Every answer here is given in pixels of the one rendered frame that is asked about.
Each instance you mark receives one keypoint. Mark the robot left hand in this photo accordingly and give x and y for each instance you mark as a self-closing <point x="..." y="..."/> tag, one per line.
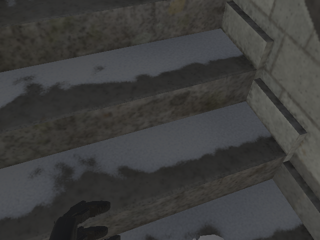
<point x="66" y="227"/>

